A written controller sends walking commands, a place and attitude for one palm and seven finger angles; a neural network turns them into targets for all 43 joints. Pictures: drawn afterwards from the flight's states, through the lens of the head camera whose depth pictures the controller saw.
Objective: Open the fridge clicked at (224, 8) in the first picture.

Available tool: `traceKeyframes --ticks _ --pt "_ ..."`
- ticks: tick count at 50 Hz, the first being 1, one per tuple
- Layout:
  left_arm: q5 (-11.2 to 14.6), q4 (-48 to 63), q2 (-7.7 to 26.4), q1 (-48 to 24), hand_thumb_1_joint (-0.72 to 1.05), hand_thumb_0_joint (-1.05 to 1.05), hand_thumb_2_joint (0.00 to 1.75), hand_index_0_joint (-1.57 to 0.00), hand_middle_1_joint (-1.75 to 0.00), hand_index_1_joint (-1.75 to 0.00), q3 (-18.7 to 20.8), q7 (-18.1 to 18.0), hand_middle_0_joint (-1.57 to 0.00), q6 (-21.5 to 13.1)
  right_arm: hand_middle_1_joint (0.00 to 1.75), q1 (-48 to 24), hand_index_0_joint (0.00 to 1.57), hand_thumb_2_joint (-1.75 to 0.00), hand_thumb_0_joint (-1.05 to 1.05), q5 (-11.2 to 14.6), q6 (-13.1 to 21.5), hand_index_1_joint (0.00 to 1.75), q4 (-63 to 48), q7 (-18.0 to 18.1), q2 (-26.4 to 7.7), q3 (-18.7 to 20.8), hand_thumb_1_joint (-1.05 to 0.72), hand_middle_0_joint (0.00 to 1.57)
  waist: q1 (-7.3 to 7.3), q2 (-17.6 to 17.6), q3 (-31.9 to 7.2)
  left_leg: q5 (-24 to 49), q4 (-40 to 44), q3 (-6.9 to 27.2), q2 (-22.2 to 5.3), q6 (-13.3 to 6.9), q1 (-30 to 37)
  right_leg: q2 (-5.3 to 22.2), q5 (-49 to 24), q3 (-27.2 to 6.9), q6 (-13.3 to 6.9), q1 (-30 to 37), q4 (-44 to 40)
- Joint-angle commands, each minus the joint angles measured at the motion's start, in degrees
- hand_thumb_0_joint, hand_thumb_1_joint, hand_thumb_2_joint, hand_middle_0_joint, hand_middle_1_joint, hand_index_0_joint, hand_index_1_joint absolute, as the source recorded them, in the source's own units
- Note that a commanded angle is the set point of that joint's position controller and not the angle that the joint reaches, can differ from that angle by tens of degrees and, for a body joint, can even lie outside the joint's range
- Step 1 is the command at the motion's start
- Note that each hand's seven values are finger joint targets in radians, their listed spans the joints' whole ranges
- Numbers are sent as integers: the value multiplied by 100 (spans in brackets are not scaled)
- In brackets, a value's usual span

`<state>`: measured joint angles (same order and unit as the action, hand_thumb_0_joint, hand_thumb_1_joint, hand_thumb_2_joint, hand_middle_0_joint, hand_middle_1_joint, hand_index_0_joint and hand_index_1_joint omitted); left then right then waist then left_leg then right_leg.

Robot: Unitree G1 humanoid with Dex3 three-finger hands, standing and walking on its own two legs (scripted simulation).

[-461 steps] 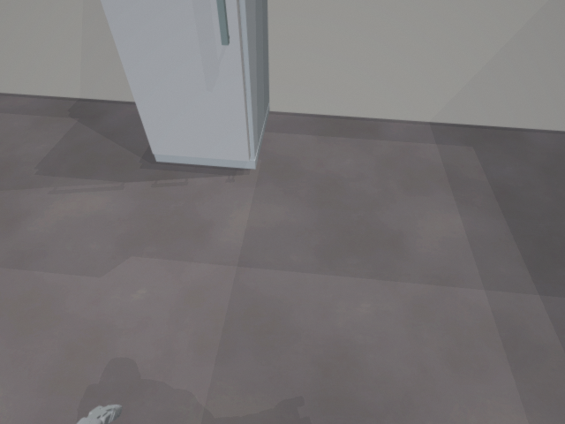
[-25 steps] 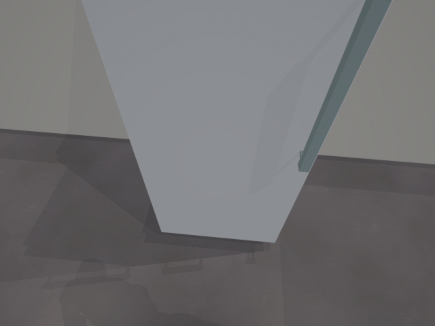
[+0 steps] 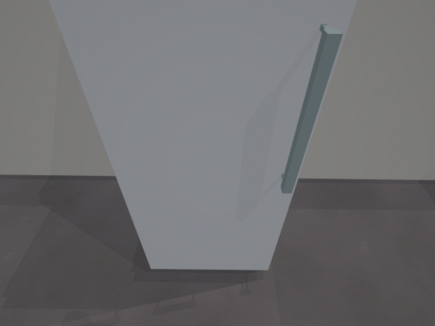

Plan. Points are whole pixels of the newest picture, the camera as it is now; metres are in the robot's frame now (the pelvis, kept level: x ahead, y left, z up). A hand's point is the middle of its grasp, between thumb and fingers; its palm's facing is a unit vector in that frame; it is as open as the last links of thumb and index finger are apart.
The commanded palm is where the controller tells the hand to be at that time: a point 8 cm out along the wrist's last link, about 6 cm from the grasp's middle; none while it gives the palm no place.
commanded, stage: come to a stop and stand still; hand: right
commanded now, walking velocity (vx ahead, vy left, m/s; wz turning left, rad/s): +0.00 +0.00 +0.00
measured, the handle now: (301, 124) +0.51 -0.16 +0.14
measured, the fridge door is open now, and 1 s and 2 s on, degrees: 0 0 0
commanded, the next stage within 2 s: look again from close up in 0.82 s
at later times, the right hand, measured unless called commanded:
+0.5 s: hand out of the picture -0.06 -0.22 -0.18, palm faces +0.01 +0.98 -0.19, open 7.4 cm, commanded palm none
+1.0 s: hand out of the picture -0.09 -0.24 -0.17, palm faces +0.02 +0.98 -0.22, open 7.4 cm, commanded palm none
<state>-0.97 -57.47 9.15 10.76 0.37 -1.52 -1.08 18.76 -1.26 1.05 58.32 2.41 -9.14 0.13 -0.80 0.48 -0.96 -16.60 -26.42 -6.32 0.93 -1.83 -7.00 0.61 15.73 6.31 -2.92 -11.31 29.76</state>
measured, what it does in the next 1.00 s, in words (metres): shifts its weight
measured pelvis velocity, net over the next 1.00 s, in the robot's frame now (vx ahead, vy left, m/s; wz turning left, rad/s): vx -0.05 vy -0.06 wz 0.02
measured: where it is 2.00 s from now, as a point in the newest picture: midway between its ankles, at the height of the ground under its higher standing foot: outside the picture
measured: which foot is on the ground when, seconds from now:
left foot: down 0.00-1.00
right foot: down 0.00-1.00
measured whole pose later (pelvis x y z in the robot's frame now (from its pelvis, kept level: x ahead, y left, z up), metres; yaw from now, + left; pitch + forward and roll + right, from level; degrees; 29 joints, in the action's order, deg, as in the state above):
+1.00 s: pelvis -0.05 -0.06 +0.00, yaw +1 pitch -3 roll +0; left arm -0.4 -63.7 11.8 14.0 1.8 -0.8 0.2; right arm 23.2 -2.0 0.0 62.9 2.2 -9.8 0.5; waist -0.7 0.1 0.9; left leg -11.3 -25.1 -2.5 -3.6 1.2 -10.9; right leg -4.8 7.5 9.4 -6.7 -10.8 19.8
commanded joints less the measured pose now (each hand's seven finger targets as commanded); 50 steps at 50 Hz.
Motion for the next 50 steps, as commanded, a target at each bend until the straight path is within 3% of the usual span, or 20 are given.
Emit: traceKeyframes --ticks 1,8,28,35,38,40,50 --pt "17 96 758 317 90 0 90 -20 -30 -30 162 -48 -20 -56 30 309 20 -90 0 17 90 30 -250 63 -664 117 -90 20 107 -156 206 1735 529 790 -819 -19 -279 676 -1613 -743 -23 218 -567" --pt "28 -56 817 313 90 0 90 -20 -30 -30 133 -5 -20 -22 30 364 20 -90 0 11 60 30 -117 42 -690 93 -90 20 103 -92 610 547 818 830 -799 -22 -472 631 -357 -890 -24 -95 -1099" --pt "40 -381 1044 671 90 0 90 -20 -30 -30 237 -8 -20 35 30 745 20 -90 0 -47 -106 30 213 37 -587 115 -90 20 2 218 815 -1 276 492 -579 59 -413 904 1627 -1536 49 -768 -2236" --pt "45 -396 1047 639 90 0 90 -20 -30 -30 281 -4 -20 48 30 849 20 -90 0 -54 -99 30 241 45 -586 134 -90 20 7 -22 742 12 329 575 -603 27 -536 880 1425 -1438 100 -593 -2170" --pt "48 -401 1070 634 90 0 90 -20 -30 -30 308 -9 -20 56 30 856 20 -90 0 -52 -103 30 262 54 -601 145 -90 20 32 38 781 -18 288 586 -572 21 -651 884 1430 -1464 196 -502 -2238" --pt "55 -397 1081 586 90 0 90 -20 -30 -30 309 -1 -20 54 30 851 20 -90 0 -60 -86 30 254 56 -623 142 -90 20 33 -89 763 40 341 626 -594 22 -657 889 1335 -1415 159 -461 -2175" --pt "72 -387 1179 414 90 0 90 -20 -30 -30 330 12 -20 40 30 790 20 -90 0 -66 -45 30 282 45 -756 146 -90 20 61 -52 786 12 482 760 -648 16 -813 844 1212 -1387 150 -299 -2130"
